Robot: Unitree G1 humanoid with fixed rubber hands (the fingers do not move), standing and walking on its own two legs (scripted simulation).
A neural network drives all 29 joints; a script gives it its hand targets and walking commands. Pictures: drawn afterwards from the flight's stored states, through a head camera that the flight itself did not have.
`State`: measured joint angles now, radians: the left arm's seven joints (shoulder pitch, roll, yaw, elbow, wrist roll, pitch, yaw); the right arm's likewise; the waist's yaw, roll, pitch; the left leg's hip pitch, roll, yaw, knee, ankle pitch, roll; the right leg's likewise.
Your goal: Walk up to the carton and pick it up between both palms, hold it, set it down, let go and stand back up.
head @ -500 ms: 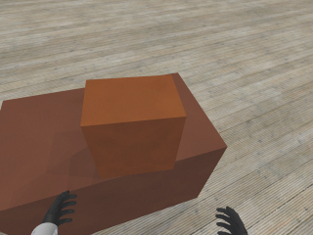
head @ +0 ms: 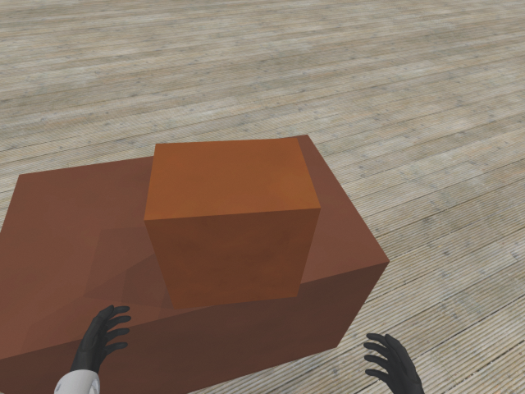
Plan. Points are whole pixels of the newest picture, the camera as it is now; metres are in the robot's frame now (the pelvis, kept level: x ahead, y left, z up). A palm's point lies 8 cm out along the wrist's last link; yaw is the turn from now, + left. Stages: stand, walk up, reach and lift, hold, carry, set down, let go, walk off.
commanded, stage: reach and lift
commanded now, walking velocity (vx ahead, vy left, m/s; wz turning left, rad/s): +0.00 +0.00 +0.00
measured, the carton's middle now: (232, 227) +0.44 +0.07 -0.03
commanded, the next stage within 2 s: none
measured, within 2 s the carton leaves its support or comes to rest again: neither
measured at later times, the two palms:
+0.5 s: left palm (82, 340) +0.22 +0.27 -0.04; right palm (398, 341) +0.24 -0.21 -0.05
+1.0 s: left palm (82, 285) +0.28 +0.28 +0.02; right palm (392, 283) +0.31 -0.20 +0.00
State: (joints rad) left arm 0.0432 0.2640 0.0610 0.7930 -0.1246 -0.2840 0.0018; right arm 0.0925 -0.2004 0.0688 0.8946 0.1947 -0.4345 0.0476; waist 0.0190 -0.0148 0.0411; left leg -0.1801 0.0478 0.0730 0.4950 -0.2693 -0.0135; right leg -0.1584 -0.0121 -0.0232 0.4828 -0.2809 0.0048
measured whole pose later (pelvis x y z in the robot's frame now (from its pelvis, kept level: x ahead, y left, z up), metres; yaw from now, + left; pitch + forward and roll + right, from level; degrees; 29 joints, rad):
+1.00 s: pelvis +0.00 -0.01 +0.00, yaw +1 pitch +4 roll +0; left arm -0.28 0.34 0.06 0.83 -0.30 -0.26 -0.03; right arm -0.30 -0.31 0.21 0.94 0.45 -0.41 0.03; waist 0.06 -0.02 -0.06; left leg -0.34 0.05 0.03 0.53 -0.26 -0.02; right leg -0.31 0.00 -0.03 0.51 -0.27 -0.01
